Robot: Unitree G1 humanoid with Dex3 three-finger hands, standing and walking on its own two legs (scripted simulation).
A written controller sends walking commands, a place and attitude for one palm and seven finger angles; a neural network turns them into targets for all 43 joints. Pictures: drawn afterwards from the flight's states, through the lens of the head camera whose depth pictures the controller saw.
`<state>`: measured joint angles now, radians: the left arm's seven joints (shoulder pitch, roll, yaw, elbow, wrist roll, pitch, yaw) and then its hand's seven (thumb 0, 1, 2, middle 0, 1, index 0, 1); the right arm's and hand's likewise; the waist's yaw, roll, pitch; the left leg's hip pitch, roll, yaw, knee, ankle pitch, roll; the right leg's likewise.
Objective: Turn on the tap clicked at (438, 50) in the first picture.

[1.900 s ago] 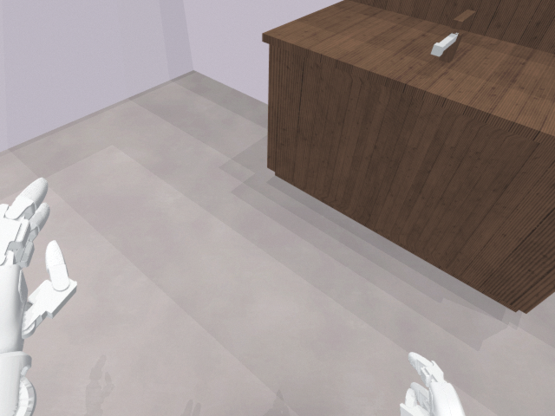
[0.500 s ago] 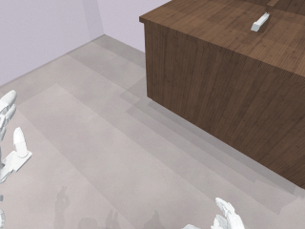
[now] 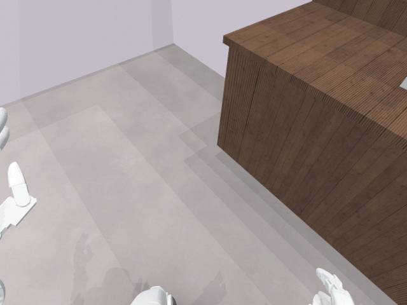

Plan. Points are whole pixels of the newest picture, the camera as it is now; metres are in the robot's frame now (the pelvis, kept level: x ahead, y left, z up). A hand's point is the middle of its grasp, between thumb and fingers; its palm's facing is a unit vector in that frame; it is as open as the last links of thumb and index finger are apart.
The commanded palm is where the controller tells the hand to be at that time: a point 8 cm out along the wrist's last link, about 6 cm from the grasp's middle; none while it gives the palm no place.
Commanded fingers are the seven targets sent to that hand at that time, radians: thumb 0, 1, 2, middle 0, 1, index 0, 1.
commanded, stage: turn to face it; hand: left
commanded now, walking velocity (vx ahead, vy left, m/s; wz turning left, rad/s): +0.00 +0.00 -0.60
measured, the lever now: out of the picture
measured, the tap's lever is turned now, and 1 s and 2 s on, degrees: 0 0 0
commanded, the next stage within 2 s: none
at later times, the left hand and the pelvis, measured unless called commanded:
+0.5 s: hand (121, 153) +0.31 +0.16 +0.17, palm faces +0.33 -0.84 -0.44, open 7.5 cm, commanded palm +0.25 +0.20 +0.19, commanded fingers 0.00 0.90 0.90 -0.20 -0.30 -0.20 -0.30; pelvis +0.05 -0.05 -0.01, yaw -8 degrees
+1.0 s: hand (163, 151) +0.31 +0.09 +0.17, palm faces +0.05 -0.91 -0.40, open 7.5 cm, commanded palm +0.28 +0.14 +0.19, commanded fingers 0.00 0.90 0.90 -0.20 -0.30 -0.20 -0.30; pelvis +0.02 -0.04 +0.00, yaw -26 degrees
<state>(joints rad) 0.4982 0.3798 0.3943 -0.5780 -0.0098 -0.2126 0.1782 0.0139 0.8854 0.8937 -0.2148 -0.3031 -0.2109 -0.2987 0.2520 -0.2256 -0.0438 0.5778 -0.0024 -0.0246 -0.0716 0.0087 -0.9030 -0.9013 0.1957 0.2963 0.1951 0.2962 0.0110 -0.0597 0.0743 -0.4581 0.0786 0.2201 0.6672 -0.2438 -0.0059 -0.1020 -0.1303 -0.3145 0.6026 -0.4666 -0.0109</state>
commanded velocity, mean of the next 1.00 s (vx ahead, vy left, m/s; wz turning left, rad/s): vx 0.00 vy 0.00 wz -0.60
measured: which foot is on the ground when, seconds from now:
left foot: up 0.00-0.02, down 0.04-0.46, up 0.48-0.86, down 0.88-1.00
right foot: down 0.00-0.02, up 0.04-0.42, down 0.44-0.92, up 0.94-1.00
